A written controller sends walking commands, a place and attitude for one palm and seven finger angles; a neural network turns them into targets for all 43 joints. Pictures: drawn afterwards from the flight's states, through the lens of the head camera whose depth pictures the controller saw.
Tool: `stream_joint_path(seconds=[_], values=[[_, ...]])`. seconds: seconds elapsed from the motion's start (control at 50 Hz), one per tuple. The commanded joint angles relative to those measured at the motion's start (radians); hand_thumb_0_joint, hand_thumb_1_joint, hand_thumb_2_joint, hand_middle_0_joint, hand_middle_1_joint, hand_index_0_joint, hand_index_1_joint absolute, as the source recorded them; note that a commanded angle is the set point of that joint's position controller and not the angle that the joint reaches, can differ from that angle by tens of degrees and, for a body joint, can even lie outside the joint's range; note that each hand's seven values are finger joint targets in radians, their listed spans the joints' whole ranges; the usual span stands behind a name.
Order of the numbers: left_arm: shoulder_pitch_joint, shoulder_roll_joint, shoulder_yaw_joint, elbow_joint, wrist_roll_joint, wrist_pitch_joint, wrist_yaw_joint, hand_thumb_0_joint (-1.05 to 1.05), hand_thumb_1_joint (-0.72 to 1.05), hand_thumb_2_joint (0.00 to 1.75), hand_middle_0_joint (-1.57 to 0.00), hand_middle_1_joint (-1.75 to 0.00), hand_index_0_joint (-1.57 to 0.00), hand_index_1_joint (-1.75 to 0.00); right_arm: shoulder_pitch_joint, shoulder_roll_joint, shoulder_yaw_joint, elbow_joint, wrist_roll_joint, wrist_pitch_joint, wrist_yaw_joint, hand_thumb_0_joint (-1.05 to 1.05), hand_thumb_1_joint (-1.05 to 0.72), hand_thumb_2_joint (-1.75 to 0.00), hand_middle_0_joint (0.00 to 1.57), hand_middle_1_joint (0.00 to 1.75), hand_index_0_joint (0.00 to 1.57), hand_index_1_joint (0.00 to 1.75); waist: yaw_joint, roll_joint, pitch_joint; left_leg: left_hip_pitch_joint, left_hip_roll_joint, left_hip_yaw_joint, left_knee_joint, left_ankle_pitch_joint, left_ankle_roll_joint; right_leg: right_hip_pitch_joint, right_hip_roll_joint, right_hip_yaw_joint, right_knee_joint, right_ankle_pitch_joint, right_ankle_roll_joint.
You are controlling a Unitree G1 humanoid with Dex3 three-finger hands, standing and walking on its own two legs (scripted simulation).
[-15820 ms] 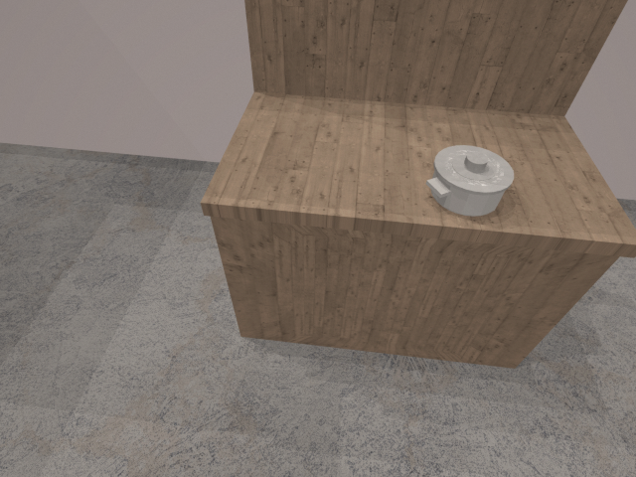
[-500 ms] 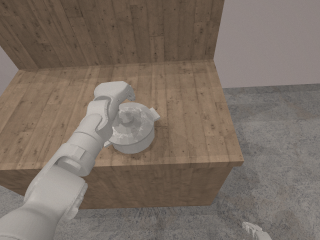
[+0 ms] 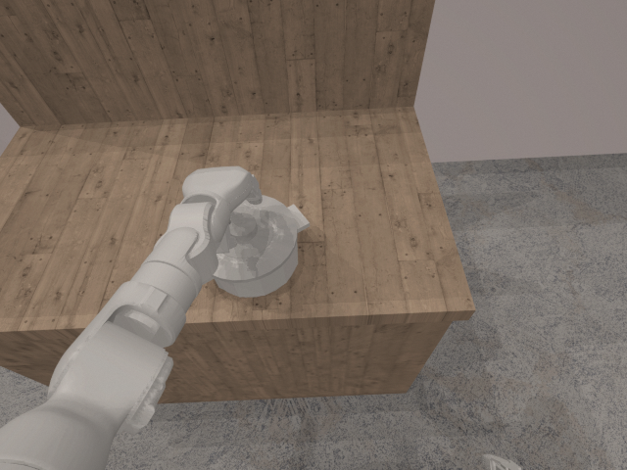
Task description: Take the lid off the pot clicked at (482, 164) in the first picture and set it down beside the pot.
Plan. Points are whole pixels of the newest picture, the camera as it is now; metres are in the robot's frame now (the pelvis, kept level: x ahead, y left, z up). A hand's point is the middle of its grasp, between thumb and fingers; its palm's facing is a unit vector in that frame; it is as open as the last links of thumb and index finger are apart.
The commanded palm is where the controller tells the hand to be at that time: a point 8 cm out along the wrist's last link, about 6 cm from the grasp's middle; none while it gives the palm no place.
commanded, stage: lower the open fingers around the knob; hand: left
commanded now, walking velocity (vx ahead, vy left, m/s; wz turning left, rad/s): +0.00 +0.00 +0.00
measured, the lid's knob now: (242, 227) +0.47 +0.12 +0.00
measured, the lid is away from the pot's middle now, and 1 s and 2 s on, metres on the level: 0.00 0.00 0.01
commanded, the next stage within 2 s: close the fingers and squeeze the knob in 0.44 s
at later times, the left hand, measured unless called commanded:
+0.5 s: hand (235, 226) +0.45 +0.12 +0.02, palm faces -0.35 -0.07 -0.93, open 10.0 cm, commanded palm +0.43 +0.12 +0.08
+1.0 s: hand (233, 234) +0.43 +0.12 +0.02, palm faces -0.36 -0.06 -0.93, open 9.0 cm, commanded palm +0.43 +0.12 +0.08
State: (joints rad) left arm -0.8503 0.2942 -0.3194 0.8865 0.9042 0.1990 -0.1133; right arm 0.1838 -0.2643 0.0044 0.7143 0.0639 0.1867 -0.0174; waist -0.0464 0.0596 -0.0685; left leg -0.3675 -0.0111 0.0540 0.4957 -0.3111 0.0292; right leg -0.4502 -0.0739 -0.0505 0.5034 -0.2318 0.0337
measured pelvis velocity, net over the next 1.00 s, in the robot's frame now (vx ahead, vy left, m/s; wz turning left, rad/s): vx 0.00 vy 0.00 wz -0.01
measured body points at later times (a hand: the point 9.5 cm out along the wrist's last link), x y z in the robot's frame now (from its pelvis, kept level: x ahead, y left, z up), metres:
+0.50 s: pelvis +0.00 +0.00 +0.00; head +0.07 -0.02 +0.44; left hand +0.46 +0.13 +0.08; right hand +0.08 -0.26 -0.15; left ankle -0.05 +0.10 -0.73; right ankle +0.00 -0.14 -0.73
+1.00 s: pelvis +0.00 +0.00 +0.00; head +0.06 -0.02 +0.44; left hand +0.45 +0.13 +0.07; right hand +0.09 -0.26 -0.15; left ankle -0.05 +0.10 -0.73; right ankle +0.00 -0.14 -0.73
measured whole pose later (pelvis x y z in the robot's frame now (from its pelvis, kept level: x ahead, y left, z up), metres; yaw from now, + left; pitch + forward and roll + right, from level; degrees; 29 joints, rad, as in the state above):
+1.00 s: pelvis +0.00 +0.00 +0.00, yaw +0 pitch +11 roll +0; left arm -0.83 0.27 -0.31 0.93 0.92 0.19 -0.06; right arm 0.18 -0.26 0.00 0.72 0.06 0.19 -0.02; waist -0.05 0.06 -0.08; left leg -0.40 0.00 0.06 0.53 -0.32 0.03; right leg -0.48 -0.07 -0.04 0.53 -0.24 0.03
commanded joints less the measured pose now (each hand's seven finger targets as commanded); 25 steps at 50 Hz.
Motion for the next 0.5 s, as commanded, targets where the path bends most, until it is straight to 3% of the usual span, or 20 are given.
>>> stream_joint_path(seconds=[0.0,0.04,0.08,0.12,0.14,0.18,0.24,0.26,0.3,0.38,0.44,0.46,0.48], values=[[-0.504,0.165,0.086,-0.17,0.015,-0.007,0.051,0.0,-0.24,1.32,-0.83,-0.08,-0.83,-0.08,-0.006,-0.124,-0.041,-0.096,-0.002,-0.029,-0.01,0.0,-0.9,-0.9,0.2,0.3,0.2,0.3,-0.02,-0.089,-0.421,0.14,-0.012,-0.04,-0.014,0.427,0.017,0.216,0.063,-0.006,0.011,0.389,-0.076],[-0.475,0.141,0.073,-0.144,0.02,-0.012,0.055,0.0,-0.24,1.32,-0.83,-0.08,-0.83,-0.08,0.002,-0.119,-0.044,-0.093,-0.002,-0.03,-0.011,0.0,-0.9,-0.9,0.2,0.3,0.2,0.3,-0.024,-0.077,-0.422,0.152,-0.01,-0.039,-0.007,0.454,0.016,0.2,0.064,-0.008,0.013,0.392,-0.076],[-0.484,0.158,0.086,-0.122,0.026,-0.016,0.061,0.0,-0.24,1.32,-0.83,-0.08,-0.83,-0.08,0.013,-0.124,-0.044,-0.086,-0.003,-0.029,-0.012,0.0,-0.9,-0.9,0.2,0.3,0.2,0.3,-0.027,-0.09,-0.418,0.139,-0.007,-0.043,-0.005,0.455,0.015,0.191,0.067,-0.009,0.018,0.388,-0.076],[-0.506,0.122,0.06,-0.127,0.025,-0.015,0.068,0.0,-0.24,1.32,-0.83,-0.08,-0.83,-0.08,0.017,-0.124,-0.048,-0.081,-0.003,-0.028,-0.008,0.0,-0.9,-0.9,0.2,0.3,0.2,0.3,-0.034,-0.078,-0.412,0.145,-0.003,-0.043,0.0,0.456,0.013,0.166,0.067,-0.01,0.018,0.38,-0.076],[-0.508,0.15,0.087,-0.143,0.024,-0.019,0.075,0.0,-0.24,1.32,-0.83,-0.08,-0.83,-0.08,0.023,-0.124,-0.051,-0.082,-0.007,-0.029,-0.009,0.0,-0.9,-0.9,0.2,0.3,0.2,0.3,-0.027,-0.073,-0.451,0.155,-0.004,-0.042,0.005,0.472,0.015,0.188,0.066,-0.006,0.022,0.397,-0.076],[-0.499,0.181,0.113,-0.128,0.029,-0.023,0.087,0.0,-0.24,1.32,-0.83,-0.08,-0.83,-0.08,0.028,-0.124,-0.049,-0.081,-0.009,-0.028,-0.012,0.0,-0.9,-0.9,0.2,0.3,0.2,0.3,-0.025,-0.068,-0.457,0.146,-0.006,-0.042,0.009,0.485,0.014,0.193,0.066,-0.006,0.028,0.41,-0.076],[-0.436,0.141,0.092,-0.057,0.038,-0.011,0.101,0.0,-0.24,1.32,-0.83,-0.08,-0.83,-0.08,0.035,-0.123,-0.049,-0.071,-0.006,-0.027,-0.008,0.0,-0.9,-0.9,0.2,0.3,0.2,0.3,-0.03,-0.104,-0.422,0.112,-0.005,-0.032,0.013,0.476,0.014,0.179,0.071,-0.009,0.03,0.418,-0.075],[-0.452,0.136,0.091,-0.08,0.035,-0.009,0.101,0.0,-0.24,1.32,-0.83,-0.08,-0.83,-0.08,0.032,-0.125,-0.051,-0.074,-0.007,-0.027,-0.006,0.0,-0.9,-0.9,0.2,0.3,0.2,0.3,-0.028,-0.098,-0.439,0.114,-0.004,-0.032,0.015,0.493,0.015,0.185,0.067,-0.005,0.032,0.434,-0.076],[-0.443,0.161,0.109,-0.104,0.029,-0.004,0.105,0.0,-0.24,1.32,-0.83,-0.08,-0.83,-0.08,0.027,-0.124,-0.053,-0.079,-0.008,-0.026,-0.003,0.0,-0.9,-0.9,0.2,0.3,0.2,0.3,-0.021,-0.083,-0.466,0.131,-0.005,-0.032,0.019,0.5,0.017,0.204,0.066,-0.003,0.034,0.444,-0.074],[-0.446,0.177,0.112,-0.13,0.03,-0.001,0.099,0.0,-0.24,1.32,-0.83,-0.08,-0.83,-0.08,0.02,-0.126,-0.051,-0.085,-0.005,-0.022,-0.002,0.0,-0.9,-0.9,0.2,0.3,0.2,0.3,-0.023,-0.1,-0.456,0.114,-0.008,-0.028,0.016,0.479,0.021,0.22,0.065,0.0,0.029,0.455,-0.072],[-0.437,0.124,0.067,-0.139,0.026,0.002,0.09,0.0,-0.24,1.32,-0.83,-0.08,-0.83,-0.08,0.015,-0.122,-0.052,-0.089,-0.002,-0.024,0.002,0.0,-0.9,-0.9,0.2,0.3,0.2,0.3,-0.027,-0.077,-0.432,0.125,-0.004,-0.032,0.013,0.462,0.018,0.188,0.066,-0.007,0.025,0.416,-0.073],[-0.429,0.168,0.111,-0.161,0.024,-0.002,0.091,0.0,-0.24,1.32,-0.83,-0.08,-0.83,-0.08,0.01,-0.122,-0.054,-0.096,-0.002,-0.025,-0.001,0.0,-0.9,-0.9,0.2,0.3,0.2,0.3,-0.014,-0.088,-0.463,0.13,-0.005,-0.035,0.018,0.495,0.021,0.215,0.065,-0.002,0.031,0.438,-0.075],[-0.419,0.17,0.107,-0.165,0.024,-0.003,0.092,0.0,-0.24,1.32,-0.83,-0.08,-0.83,-0.08,0.006,-0.121,-0.051,-0.099,-0.003,-0.023,-0.002,0.0,-0.9,-0.9,0.2,0.3,0.2,0.3,-0.016,-0.073,-0.464,0.138,-0.008,-0.032,0.016,0.483,0.021,0.218,0.065,-0.001,0.029,0.435,-0.072]])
